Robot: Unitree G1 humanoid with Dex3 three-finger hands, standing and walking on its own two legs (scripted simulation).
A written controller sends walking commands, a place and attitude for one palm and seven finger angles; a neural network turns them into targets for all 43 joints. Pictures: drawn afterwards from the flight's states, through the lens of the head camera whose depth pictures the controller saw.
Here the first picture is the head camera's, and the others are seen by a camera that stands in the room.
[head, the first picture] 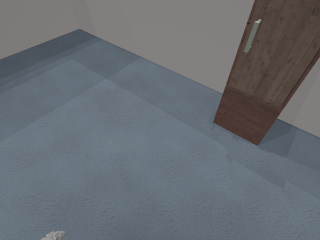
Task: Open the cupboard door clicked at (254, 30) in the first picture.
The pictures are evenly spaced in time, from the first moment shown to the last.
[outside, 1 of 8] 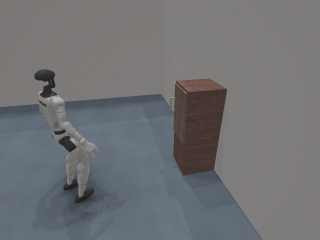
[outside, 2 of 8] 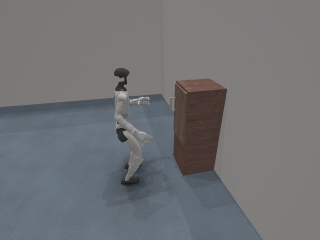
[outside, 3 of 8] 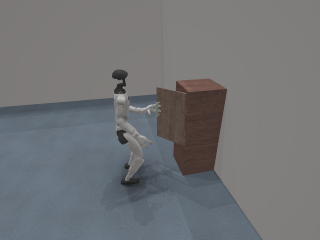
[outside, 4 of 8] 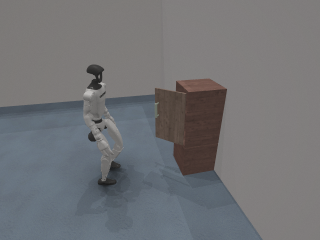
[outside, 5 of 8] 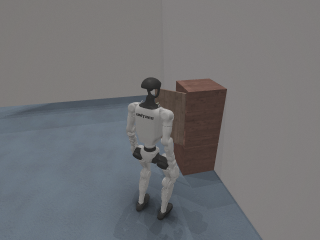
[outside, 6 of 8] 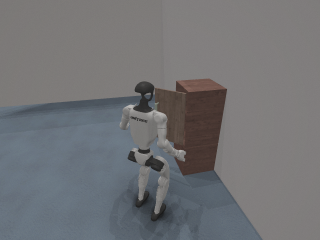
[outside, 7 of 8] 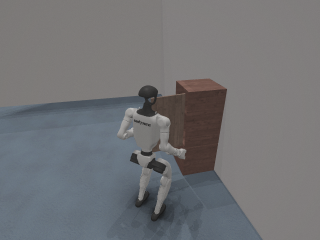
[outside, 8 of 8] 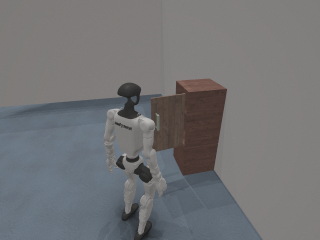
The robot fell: no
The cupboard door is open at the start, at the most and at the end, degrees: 0 98 98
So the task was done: yes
